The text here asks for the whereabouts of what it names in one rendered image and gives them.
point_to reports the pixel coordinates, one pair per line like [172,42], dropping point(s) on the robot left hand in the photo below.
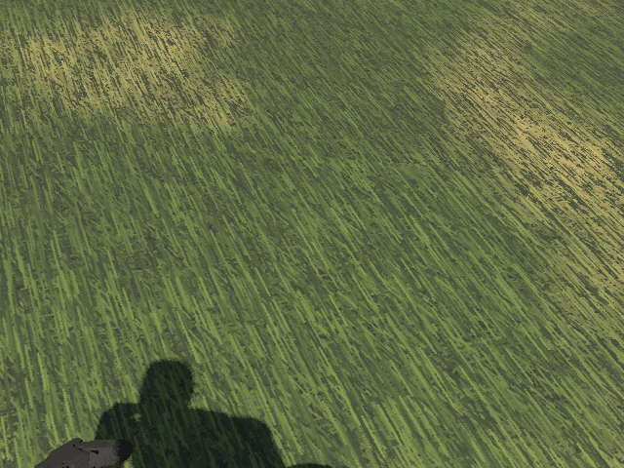
[92,454]

